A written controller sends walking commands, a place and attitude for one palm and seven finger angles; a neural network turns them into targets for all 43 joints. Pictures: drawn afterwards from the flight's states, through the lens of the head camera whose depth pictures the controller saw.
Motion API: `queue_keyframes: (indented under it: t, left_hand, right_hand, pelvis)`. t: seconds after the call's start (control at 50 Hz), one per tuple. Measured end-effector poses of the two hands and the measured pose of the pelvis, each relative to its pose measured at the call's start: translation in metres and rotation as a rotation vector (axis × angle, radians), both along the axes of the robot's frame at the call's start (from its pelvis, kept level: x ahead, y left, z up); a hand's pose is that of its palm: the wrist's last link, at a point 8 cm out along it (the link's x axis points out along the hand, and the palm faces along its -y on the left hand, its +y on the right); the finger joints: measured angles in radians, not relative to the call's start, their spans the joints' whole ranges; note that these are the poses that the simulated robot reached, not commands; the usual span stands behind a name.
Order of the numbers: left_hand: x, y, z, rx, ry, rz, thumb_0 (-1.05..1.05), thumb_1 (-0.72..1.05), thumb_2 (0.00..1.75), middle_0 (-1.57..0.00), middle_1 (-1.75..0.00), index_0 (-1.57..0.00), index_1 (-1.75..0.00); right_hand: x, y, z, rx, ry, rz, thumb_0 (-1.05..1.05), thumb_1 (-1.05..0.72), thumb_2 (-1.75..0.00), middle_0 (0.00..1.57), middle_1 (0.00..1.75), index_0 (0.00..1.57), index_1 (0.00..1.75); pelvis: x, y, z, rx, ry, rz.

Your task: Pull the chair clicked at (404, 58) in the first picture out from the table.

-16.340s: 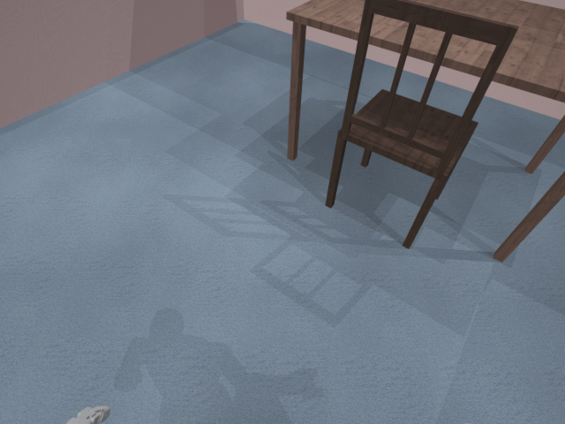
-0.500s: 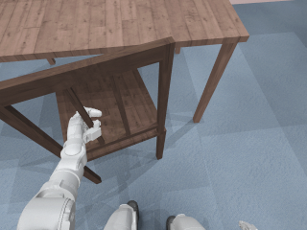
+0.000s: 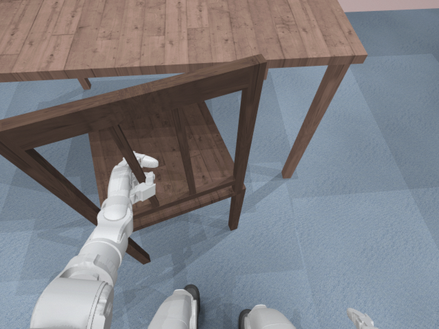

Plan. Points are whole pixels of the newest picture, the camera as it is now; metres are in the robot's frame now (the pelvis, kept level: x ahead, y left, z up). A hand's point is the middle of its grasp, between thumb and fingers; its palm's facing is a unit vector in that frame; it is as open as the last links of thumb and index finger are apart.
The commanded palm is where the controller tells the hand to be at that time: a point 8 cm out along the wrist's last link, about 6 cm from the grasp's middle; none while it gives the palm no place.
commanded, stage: step backward, pulling the chair out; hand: left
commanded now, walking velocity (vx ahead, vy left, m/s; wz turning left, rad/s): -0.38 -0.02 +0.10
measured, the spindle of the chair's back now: (139, 174) +0.41 +0.18 -0.05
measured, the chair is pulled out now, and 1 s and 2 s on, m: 0.13 0.13 0.15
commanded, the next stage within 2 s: none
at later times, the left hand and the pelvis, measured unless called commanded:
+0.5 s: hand (151, 186) +0.39 +0.15 -0.05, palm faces +0.08 -0.98 -0.20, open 4.9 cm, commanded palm +0.38 +0.20 -0.05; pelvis +0.00 -0.01 +0.00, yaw +0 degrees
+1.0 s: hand (151, 187) +0.38 +0.15 -0.05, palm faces +0.06 -0.98 -0.19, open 4.9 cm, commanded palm +0.38 +0.20 -0.04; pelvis +0.00 -0.01 +0.00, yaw +1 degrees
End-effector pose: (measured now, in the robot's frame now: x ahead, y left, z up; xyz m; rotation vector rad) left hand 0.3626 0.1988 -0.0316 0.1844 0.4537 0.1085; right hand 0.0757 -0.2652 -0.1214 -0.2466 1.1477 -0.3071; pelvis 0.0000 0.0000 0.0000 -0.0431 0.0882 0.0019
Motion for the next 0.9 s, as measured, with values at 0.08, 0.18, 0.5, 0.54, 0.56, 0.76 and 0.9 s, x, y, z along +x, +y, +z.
queue_keyframes:
  t: [0.08, 0.18, 0.5, 0.54, 0.56, 0.76, 0.9]
  left_hand:
    - [0.0, -0.001, 0.0, -0.003, 0.003, 0.015, 0.01, 0.75, 0.81, -0.29, -1.13, -0.49, -1.45]
    - [0.0, -0.001, 0.0, -0.003, 0.005, 0.029, 0.01, 0.75, 0.82, -0.29, -1.13, -0.49, -1.45]
    - [0.0, -0.001, 0.0, -0.006, 0.008, 0.018, 0.01, 0.75, 0.81, -0.28, -1.15, -0.5, -1.45]
    - [-0.001, -0.001, 0.001, -0.008, 0.01, 0.027, 0.01, 0.75, 0.82, -0.28, -1.15, -0.5, -1.45]
    - [-0.001, -0.002, 0.001, -0.009, 0.011, 0.032, 0.01, 0.75, 0.82, -0.28, -1.14, -0.5, -1.45]
    - [-0.004, -0.003, 0.001, -0.005, 0.013, 0.052, 0.01, 0.74, 0.82, -0.29, -1.14, -0.5, -1.45]
    - [-0.003, -0.002, 0.001, -0.009, 0.016, 0.016, 0.01, 0.75, 0.81, -0.27, -1.15, -0.5, -1.45]
  right_hand:
    - [0.002, 0.003, -0.003, 0.018, -0.012, 0.006, 0.01, -0.9, -0.89, 0.2, 0.3, 0.21, 0.3]
    - [0.0, 0.001, -0.005, 0.027, -0.011, 0.006, 0.01, -0.9, -0.89, 0.2, 0.3, 0.21, 0.3]
    - [0.005, -0.008, 0.001, -0.009, -0.008, 0.023, 0.01, -0.9, -0.89, 0.2, 0.3, 0.21, 0.3]
    - [0.007, -0.008, 0.0, 0.0, -0.021, 0.028, 0.01, -0.9, -0.89, 0.2, 0.3, 0.21, 0.3]
    - [0.008, -0.008, -0.001, 0.006, -0.026, 0.029, 0.01, -0.9, -0.89, 0.2, 0.3, 0.21, 0.3]
    - [0.006, -0.015, -0.004, 0.007, -0.022, 0.025, 0.01, -0.9, -0.89, 0.2, 0.3, 0.21, 0.3]
    - [0.009, -0.013, 0.001, -0.014, 0.0, 0.041, 0.01, -0.9, -0.89, 0.2, 0.3, 0.21, 0.3]
  pelvis:
    - [-0.002, -0.003, -0.001, -0.002, -0.003, 0.001]
    - [-0.003, -0.006, -0.001, -0.004, -0.011, 0.003]
    - [0.0, -0.006, 0.0, 0.005, -0.022, 0.007]
    - [-0.002, -0.009, 0.0, 0.004, -0.024, 0.007]
    - [-0.002, -0.01, 0.0, 0.002, -0.026, 0.008]
    - [0.0, -0.013, -0.001, -0.003, -0.054, 0.026]
    - [0.004, -0.006, 0.002, 0.003, -0.052, 0.023]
